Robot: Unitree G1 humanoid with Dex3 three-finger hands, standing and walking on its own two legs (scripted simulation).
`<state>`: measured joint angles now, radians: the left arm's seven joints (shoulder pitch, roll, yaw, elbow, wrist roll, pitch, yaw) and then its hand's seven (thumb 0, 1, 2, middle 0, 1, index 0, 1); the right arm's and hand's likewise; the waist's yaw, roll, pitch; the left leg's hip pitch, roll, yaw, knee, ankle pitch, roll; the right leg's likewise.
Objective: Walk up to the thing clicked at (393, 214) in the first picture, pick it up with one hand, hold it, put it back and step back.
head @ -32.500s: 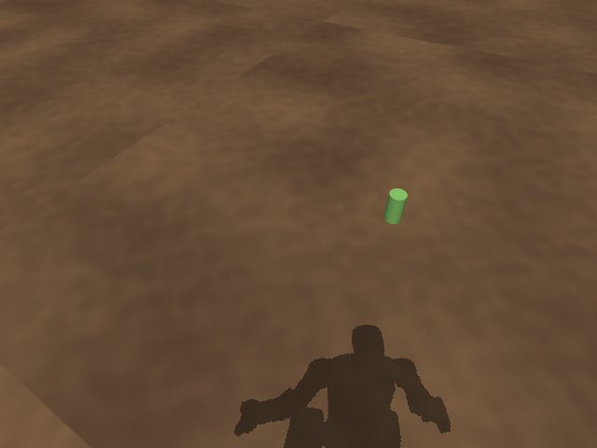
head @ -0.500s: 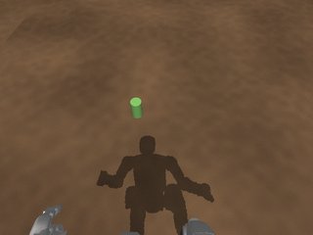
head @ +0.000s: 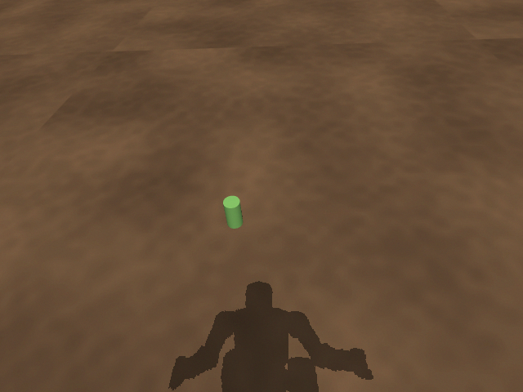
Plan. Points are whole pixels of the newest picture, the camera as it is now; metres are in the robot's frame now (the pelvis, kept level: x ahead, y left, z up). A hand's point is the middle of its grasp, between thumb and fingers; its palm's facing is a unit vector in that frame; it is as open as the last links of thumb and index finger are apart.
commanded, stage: step back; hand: left
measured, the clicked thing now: (233, 212) +1.04 +0.25 -0.69
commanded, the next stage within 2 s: stand in 0.68 s
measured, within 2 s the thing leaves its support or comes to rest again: neither
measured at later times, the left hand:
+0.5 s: hand out of the picture +0.14 +0.26 -0.15, palm faces +0.02 -0.93 -0.38, open 7.4 cm
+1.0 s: hand out of the picture +0.13 +0.26 -0.15, palm faces +0.04 -0.95 -0.31, open 7.4 cm
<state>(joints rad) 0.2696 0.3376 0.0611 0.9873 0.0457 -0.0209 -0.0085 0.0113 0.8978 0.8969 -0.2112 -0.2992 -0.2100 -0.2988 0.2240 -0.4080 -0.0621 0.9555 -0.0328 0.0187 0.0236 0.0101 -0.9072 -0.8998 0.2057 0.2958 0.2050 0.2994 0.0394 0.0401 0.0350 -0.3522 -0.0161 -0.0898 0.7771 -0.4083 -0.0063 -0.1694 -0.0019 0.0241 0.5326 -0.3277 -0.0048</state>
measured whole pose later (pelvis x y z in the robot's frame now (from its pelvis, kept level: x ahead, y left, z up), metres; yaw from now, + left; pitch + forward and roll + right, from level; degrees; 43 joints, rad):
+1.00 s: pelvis +0.05 +0.01 +0.01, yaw +2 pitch -3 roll +0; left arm 0.07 0.34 0.01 1.12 0.00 -0.01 -0.01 0.01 0.90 0.90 -0.21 -0.30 -0.21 -0.30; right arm 0.10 -0.34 -0.01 1.10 -0.01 -0.02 0.01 0.01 -0.91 -0.90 0.21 0.30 0.21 0.30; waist 0.01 -0.02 0.06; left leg -0.07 0.01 -0.01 0.39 -0.27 -0.01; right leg -0.18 -0.04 -0.04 0.40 -0.17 0.02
